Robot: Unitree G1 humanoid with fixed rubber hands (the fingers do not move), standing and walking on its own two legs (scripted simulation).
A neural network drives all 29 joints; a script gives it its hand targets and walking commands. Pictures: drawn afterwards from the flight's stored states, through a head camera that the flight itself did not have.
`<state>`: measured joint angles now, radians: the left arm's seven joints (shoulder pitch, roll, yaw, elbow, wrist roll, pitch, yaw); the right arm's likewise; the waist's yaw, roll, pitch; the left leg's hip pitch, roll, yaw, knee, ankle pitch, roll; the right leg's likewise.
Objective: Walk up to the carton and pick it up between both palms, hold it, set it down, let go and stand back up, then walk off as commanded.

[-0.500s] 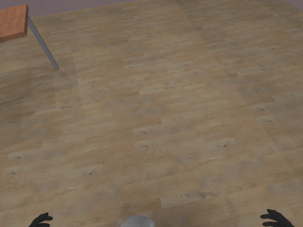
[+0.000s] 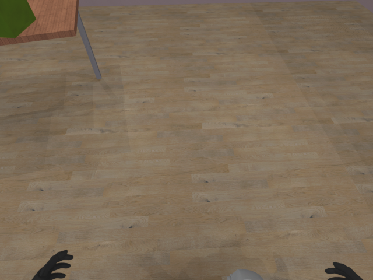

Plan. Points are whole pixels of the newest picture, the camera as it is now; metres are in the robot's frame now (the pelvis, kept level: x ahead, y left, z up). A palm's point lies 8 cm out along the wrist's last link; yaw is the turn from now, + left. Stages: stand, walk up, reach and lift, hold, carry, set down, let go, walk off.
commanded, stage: walk up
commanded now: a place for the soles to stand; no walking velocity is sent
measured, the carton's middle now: out of the picture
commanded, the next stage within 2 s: none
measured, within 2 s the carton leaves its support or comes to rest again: neither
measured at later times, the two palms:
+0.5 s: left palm (24, 240) +0.20 +0.37 -0.03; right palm (307, 220) +0.27 -0.28 -0.11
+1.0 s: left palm (4, 182) +0.35 +0.51 -0.06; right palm (244, 170) +0.40 -0.14 -0.09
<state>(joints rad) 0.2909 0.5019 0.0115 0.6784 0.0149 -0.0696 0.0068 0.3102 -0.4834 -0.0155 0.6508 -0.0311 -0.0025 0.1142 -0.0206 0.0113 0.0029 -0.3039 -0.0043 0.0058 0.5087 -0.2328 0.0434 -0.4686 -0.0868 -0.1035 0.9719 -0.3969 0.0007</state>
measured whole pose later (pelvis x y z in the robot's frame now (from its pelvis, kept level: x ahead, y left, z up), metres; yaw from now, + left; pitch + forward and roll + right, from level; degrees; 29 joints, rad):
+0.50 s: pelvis +0.16 +0.03 +0.00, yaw +4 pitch -1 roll +2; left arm 0.42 0.49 0.01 0.68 0.01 -0.12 0.04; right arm 0.33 -0.51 -0.02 0.65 -0.03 0.04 0.13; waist -0.02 0.07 0.00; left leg -0.54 0.00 0.00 1.08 -0.22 0.03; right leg -0.24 -0.11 -0.11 0.55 -0.29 -0.01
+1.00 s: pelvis +0.28 +0.17 +0.00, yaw +10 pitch +0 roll -1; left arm 0.27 0.47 0.01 0.69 0.01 -0.07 0.01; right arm 0.35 -0.48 -0.02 0.66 -0.03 -0.01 0.09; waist -0.03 0.05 0.03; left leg -0.27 -0.05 0.01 0.49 -0.22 0.07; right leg -0.49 -0.07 -0.11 0.96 -0.37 0.00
